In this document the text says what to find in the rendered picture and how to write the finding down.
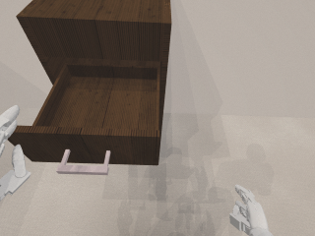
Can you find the right robot hand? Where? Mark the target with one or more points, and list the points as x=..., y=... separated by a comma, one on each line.
x=252, y=212

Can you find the drawer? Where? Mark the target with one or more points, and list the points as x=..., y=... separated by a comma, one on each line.
x=92, y=108

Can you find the handle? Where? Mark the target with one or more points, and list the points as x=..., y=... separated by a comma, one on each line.
x=62, y=168

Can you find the cabinet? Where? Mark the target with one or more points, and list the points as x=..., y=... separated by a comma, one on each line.
x=100, y=32

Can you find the left robot hand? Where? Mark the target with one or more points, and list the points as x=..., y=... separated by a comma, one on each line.
x=14, y=179

